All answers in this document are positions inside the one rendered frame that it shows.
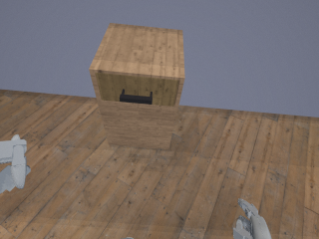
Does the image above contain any right robot hand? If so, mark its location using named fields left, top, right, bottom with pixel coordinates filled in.
left=232, top=198, right=272, bottom=239

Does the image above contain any left robot hand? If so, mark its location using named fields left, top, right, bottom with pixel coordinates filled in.
left=0, top=134, right=31, bottom=193

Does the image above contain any drawer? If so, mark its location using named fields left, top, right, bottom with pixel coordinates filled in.
left=95, top=73, right=179, bottom=107

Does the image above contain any handle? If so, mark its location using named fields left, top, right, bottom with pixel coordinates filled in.
left=120, top=89, right=153, bottom=105

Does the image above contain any cabinet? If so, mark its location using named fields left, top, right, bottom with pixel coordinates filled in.
left=89, top=23, right=185, bottom=149

